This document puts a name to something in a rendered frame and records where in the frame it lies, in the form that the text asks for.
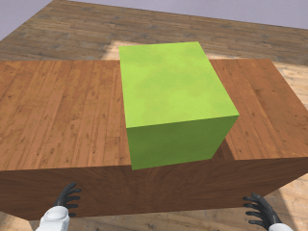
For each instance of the robot right hand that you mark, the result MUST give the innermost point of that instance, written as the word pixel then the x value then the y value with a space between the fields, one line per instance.
pixel 266 214

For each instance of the robot left forearm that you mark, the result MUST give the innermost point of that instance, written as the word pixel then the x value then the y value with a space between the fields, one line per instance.
pixel 55 219

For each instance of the robot left hand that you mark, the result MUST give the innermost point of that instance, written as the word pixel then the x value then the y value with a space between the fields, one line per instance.
pixel 64 198

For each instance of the carton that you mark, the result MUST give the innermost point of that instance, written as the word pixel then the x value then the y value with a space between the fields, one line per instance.
pixel 176 108

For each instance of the pedestal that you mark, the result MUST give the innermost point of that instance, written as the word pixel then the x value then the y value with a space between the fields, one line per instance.
pixel 63 122

